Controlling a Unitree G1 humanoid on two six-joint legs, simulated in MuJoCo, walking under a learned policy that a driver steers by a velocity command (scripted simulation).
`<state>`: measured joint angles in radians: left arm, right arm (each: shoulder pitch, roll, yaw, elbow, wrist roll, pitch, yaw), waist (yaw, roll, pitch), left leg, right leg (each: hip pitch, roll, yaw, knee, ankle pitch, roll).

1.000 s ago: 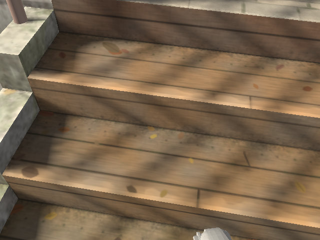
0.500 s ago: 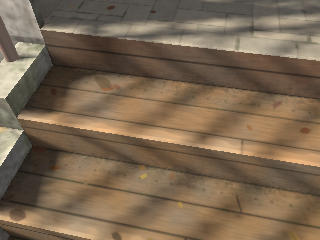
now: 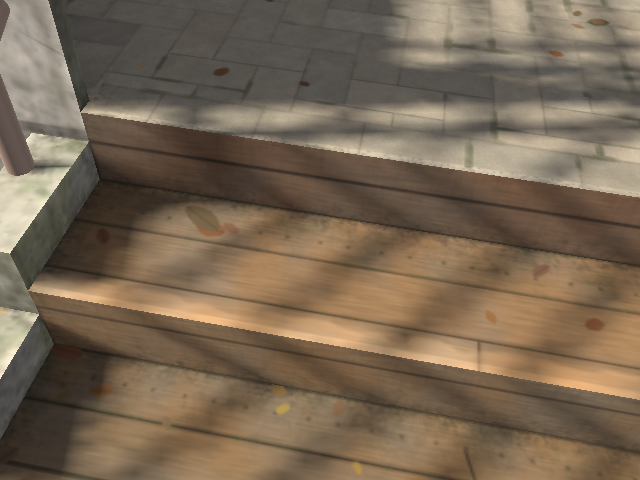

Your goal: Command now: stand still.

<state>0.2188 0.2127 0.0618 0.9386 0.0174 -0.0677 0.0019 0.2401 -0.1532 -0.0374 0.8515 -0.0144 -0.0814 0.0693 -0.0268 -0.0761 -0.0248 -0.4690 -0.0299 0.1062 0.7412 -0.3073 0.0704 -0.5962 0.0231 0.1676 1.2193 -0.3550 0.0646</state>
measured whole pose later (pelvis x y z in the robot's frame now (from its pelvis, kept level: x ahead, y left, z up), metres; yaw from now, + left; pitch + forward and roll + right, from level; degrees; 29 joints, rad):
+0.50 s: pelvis +0.10 -0.02 +0.03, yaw -1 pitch +3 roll -1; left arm 0.38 0.13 0.00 1.00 0.05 -0.11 -0.03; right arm 0.05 -0.19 -0.05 0.92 -0.05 -0.07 0.06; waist 0.06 0.03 -0.06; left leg -0.57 0.03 0.04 1.18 -0.43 0.08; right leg -0.14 0.05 -0.07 0.43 -0.34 -0.06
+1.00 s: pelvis +0.14 +0.00 +0.01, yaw -1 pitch +2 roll +2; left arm 0.24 0.16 0.04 1.01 0.01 -0.05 -0.06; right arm 0.14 -0.14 0.00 1.02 -0.01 -0.02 0.07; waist 0.01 -0.03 -0.03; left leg -0.32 -0.06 0.11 0.64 -0.35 0.07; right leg -0.13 -0.06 -0.06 0.62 -0.51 0.01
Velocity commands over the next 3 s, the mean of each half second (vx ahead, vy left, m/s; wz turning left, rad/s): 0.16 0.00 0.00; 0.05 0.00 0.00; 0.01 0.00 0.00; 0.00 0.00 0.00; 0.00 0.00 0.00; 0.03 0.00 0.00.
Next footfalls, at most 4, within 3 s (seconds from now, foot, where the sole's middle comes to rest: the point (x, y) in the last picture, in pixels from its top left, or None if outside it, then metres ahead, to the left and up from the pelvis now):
0.30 right None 0.06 -0.11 -0.74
0.58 left None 0.17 0.08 -0.74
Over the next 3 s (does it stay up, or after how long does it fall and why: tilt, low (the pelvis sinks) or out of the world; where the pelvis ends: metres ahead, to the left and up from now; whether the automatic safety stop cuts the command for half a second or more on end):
stays up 0.10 -0.02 0.02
